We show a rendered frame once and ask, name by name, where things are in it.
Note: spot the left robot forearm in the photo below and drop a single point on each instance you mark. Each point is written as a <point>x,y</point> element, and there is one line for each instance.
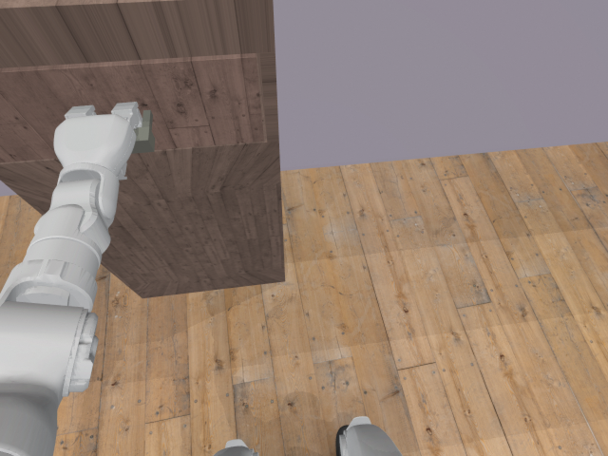
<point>65,254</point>

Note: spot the robot shin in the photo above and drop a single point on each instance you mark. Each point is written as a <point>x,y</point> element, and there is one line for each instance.
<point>235,443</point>
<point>359,421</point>

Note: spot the left robot shin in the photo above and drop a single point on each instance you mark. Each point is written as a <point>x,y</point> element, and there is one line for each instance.
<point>235,443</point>

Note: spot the left robot hand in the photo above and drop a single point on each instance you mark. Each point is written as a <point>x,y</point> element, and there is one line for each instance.
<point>106,140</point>

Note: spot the cabinet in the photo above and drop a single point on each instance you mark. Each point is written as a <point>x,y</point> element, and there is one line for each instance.
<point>189,219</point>

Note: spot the handle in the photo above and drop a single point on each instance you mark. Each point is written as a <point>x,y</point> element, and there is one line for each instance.
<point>145,141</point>

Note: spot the right robot shin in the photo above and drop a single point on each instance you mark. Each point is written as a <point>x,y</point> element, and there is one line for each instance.
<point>359,421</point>

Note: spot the left robot upper arm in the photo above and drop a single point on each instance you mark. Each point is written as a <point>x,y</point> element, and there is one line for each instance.
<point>46,352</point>

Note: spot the drawer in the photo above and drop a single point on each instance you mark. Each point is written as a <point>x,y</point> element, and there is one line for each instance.
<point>195,101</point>

